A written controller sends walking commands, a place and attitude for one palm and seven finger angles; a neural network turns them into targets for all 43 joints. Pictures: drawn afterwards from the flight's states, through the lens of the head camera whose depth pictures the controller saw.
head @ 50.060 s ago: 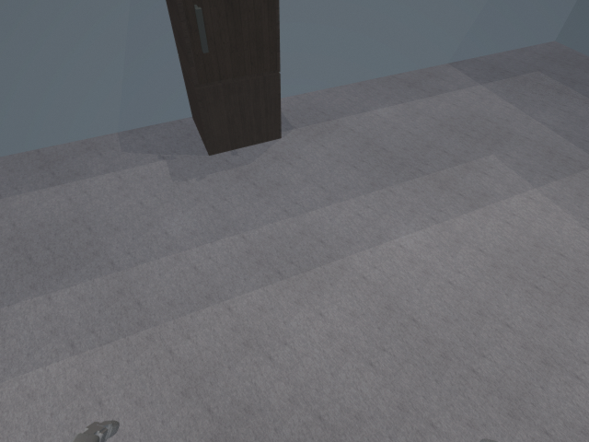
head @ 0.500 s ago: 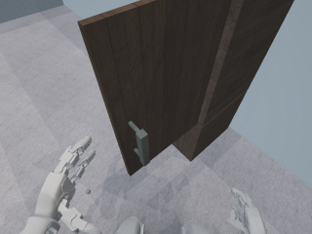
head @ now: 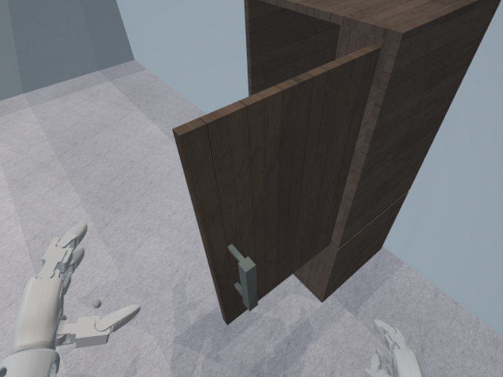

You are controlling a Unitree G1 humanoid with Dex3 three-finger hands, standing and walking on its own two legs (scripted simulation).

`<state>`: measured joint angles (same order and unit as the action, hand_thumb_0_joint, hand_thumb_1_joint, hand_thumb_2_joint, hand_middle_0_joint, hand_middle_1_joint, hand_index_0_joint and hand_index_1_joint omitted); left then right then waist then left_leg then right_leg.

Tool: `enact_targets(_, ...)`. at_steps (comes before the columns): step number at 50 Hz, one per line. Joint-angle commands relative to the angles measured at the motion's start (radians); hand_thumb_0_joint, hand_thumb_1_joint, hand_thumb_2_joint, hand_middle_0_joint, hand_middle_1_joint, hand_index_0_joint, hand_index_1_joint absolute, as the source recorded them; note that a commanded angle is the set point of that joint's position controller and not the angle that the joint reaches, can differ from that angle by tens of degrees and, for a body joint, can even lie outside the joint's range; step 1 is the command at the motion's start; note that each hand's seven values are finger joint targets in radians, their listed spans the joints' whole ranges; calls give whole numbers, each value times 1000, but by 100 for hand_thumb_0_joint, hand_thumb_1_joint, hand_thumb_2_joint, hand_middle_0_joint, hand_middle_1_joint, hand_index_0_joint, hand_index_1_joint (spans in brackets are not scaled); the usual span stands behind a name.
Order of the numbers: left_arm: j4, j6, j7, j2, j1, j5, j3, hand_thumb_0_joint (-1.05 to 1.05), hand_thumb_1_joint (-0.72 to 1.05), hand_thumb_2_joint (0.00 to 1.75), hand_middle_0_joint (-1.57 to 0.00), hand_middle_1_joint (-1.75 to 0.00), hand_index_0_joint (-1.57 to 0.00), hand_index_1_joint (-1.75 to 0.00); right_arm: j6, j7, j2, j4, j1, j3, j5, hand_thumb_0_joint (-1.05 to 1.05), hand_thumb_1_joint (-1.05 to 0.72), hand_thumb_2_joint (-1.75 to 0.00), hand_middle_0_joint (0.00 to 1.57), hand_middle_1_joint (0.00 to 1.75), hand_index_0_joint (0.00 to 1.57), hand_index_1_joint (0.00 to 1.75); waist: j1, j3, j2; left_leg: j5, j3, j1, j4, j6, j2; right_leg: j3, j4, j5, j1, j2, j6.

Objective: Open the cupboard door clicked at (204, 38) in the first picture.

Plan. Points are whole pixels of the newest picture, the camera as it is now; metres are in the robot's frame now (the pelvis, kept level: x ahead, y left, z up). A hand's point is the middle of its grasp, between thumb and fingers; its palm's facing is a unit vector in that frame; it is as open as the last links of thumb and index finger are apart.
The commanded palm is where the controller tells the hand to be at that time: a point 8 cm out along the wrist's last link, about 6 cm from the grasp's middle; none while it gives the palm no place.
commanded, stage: draw the hand back to the body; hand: left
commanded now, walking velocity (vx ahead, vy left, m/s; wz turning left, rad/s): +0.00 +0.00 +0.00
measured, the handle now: (242, 278) +0.33 +0.06 -0.08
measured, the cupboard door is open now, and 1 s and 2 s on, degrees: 89 89 89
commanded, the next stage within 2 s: step back with the hand held close in 0.70 s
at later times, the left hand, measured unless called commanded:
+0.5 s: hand (48, 255) +0.21 +0.26 +0.18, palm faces +0.45 -0.79 -0.42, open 7.7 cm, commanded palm +0.15 +0.29 +0.20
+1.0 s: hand (51, 258) +0.20 +0.25 +0.18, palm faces +0.39 -0.78 -0.48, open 7.4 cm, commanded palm +0.14 +0.29 +0.20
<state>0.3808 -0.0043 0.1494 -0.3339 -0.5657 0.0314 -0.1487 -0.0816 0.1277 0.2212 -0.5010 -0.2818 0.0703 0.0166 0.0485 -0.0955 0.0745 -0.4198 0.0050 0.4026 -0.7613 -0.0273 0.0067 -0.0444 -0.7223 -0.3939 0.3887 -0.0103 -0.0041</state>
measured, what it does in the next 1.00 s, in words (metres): stands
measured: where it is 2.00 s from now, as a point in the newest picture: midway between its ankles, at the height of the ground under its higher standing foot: outside the picture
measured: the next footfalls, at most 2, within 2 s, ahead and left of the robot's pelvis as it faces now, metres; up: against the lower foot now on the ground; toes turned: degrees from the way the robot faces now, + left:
none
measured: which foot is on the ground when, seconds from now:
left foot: down 0.00-1.00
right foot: down 0.00-1.00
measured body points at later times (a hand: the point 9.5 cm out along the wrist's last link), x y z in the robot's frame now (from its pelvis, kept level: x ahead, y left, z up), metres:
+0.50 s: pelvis +0.01 -0.01 +0.03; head +0.00 -0.03 +0.48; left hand +0.18 +0.30 +0.20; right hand +0.20 -0.23 -0.05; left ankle -0.02 +0.10 -0.71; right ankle -0.01 -0.12 -0.71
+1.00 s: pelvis -0.01 -0.01 +0.03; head +0.00 -0.03 +0.48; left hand +0.17 +0.29 +0.21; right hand +0.17 -0.24 -0.06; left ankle -0.02 +0.10 -0.71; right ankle -0.01 -0.12 -0.71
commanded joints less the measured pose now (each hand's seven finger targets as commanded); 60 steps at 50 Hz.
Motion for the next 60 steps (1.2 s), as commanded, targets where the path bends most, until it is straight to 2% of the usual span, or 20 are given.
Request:
enact_targets(1, 244, 80, 14, -146, 61, -1, -143, 0, 37, 68, -18, -30, -18, -30, -80, 0, 104, 134, 115, -50, -1, 0, -90, -90, 20, 30, 20, 30, -3, -45, -16, 363, -36, -126, 198, 13, -34, -9, 156, 262, -107, -1, 22)
enact_targets(4, 234, 79, 9, -169, 63, 5, -193, 0, 48, 72, -19, -30, -19, -30, -85, -7, 104, 110, 129, -52, -3, 0, -90, -90, 20, 30, 20, 30, 5, -24, -24, 446, -24, -162, 223, 15, -36, -6, 191, 336, -160, -2, 20)
enact_targets(7, 214, 83, 5, -192, 93, 15, -244, 0, 58, 76, -19, -30, -19, -30, -84, -11, 105, 92, 151, -56, -6, 0, -90, -90, 20, 30, 20, 30, 11, 8, -59, 431, -14, -180, 256, 14, -35, -5, 235, 352, -200, 1, 22)
enact_targets(14, 287, 115, 2, -230, 158, 23, -323, 0, 83, 87, -20, -30, -20, -30, -95, -24, 102, 61, 171, -62, -12, 0, -90, -90, 20, 30, 20, 30, 19, -34, 30, 533, 0, -281, 307, 18, -36, 5, 284, 429, -281, -1, 20)
enact_targets(16, 297, 121, 2, -240, 188, 23, -342, 0, 90, 90, -20, -30, -20, -30, -99, -28, 104, 53, 177, -66, -13, 0, -90, -90, 20, 30, 20, 30, 18, -19, 33, 551, 2, -298, 321, 21, -39, 3, 300, 433, -281, 2, 19)
enact_targets(19, 170, 106, -17, -154, 136, 30, -279, 0, 90, 90, -20, -30, -20, -30, -85, -40, 107, 35, 179, -71, -13, 0, -90, -90, 20, 30, 20, 30, 9, 72, -24, 512, 5, -281, 347, 19, -43, -3, 328, 409, -266, 6, 14)
enact_targets(22, 141, 107, -25, -157, 148, 31, -278, 0, 90, 90, -20, -30, -20, -30, -68, -40, 117, 37, 193, -83, -13, 0, -90, -90, 20, 30, 20, 30, 12, 83, -72, 430, 12, -288, 369, 10, -40, 1, 356, 367, -274, 10, 15)
enact_targets(26, 227, 126, -21, -203, 183, 25, -312, 0, 90, 90, -20, -30, -20, -30, -71, -37, 111, 44, 206, -83, -20, 0, -90, -90, 20, 30, 20, 30, 24, -12, -8, 439, 20, -325, 375, 4, -29, 15, 357, 392, -323, 4, 17)
enact_targets(31, 272, 134, -11, -227, 194, 18, -325, 0, 90, 90, -20, -30, -20, -30, -94, -32, 102, 30, 217, -77, -24, 0, -90, -90, 20, 30, 20, 30, 25, 1, 46, 447, 23, -338, 378, 8, -23, 20, 373, 403, -322, 5, 19)
enact_targets(38, 177, 131, -20, -185, 171, 24, -304, 0, 90, 90, -20, -30, -20, -30, -96, -36, 105, 12, 216, -83, -22, 0, -90, -90, 20, 30, 20, 30, 18, 84, -48, 402, 21, -319, 402, 6, -29, 16, 400, 361, -298, 12, 15)
enact_targets(40, 178, 132, -25, -181, 178, 22, -300, 0, 90, 90, -20, -30, -20, -30, -92, -39, 107, 11, 219, -86, -21, 0, -90, -90, 20, 30, 20, 30, 20, 76, -18, 396, 25, -327, 405, 6, -29, 19, 403, 351, -297, 13, 15)
enact_targets(41, 240, 145, -22, -208, 258, 22, -311, 0, 90, 90, -20, -30, -20, -30, -95, -40, 108, 12, 225, -86, -21, 0, -90, -90, 20, 30, 20, 30, 18, 41, 0, 389, 24, -340, 406, 6, -26, 24, 405, 347, -308, 11, 15)
enact_targets(42, 251, 200, -7, -365, 430, 2, -459, 0, 90, 90, -20, -30, -20, -30, -78, -41, 113, 51, 210, -65, -4, 0, -90, -90, 20, 30, 20, 30, -27, 165, 28, 278, 2, -248, 392, 0, -28, 101, 457, 345, -206, -21, 17)
enact_targets(43, 152, 202, -21, -253, 253, 11, -382, 0, 90, 90, -20, -30, -20, -30, -65, -34, 116, 31, 216, -81, -15, 0, -90, -90, 20, 30, 20, 30, -31, 126, -89, 271, -15, -246, 365, -7, -34, 110, 465, 352, -193, -42, 17)
enact_targets(45, 135, 191, -34, -206, 137, 11, -334, 0, 90, 90, -20, -30, -20, -30, -40, -43, 129, 40, 223, -92, -20, 0, -90, -90, 20, 30, 20, 30, -34, 94, -103, 310, 3, -276, 346, -9, -32, 122, 470, 404, -177, -53, 17)
enact_targets(49, 211, 207, -28, -213, 63, 11, -339, 0, 90, 90, -20, -30, -20, -30, -12, -40, 135, 59, 219, -102, -20, 0, -90, -90, 20, 30, 20, 30, -34, -39, -25, 454, 5, -281, 363, 0, -50, 83, 390, 527, -254, -50, 11)
enact_targets(53, 266, 214, -13, -273, 17, 18, -406, 0, 90, 90, -20, -30, -20, -30, 10, -32, 120, 81, 221, -112, -15, 0, -90, -90, 20, 30, 20, 30, -29, -113, -49, 542, 3, -270, 347, 4, -58, 74, 335, 619, -291, -46, 6)
enact_targets(56, 292, 218, -6, -284, 9, 21, -418, 0, 90, 90, -20, -30, -20, -30, 22, -27, 121, 97, 221, -117, -11, 0, -90, -90, 20, 30, 20, 30, -31, -103, -43, 538, -2, -240, 347, 5, -60, 78, 319, 614, -278, -37, 3)
enact_targets(57, 304, 220, -3, -296, 15, 18, -425, 0, 90, 90, -20, -30, -20, -30, 22, -25, 126, 98, 226, -118, -12, 0, -90, -90, 20, 30, 20, 30, -28, -99, -3, 526, -10, -218, 353, 4, -60, 75, 312, 588, -283, -36, 4)
enact_targets(60, 292, 225, 1, -276, 6, 17, -412, 0, 90, 90, -20, -30, -20, -30, 19, -22, 128, 100, 214, -119, -10, 0, -90, -90, 20, 30, 20, 30, -31, -61, 4, 440, -18, -165, 380, -2, -70, 72, 307, 495, -268, -19, -4)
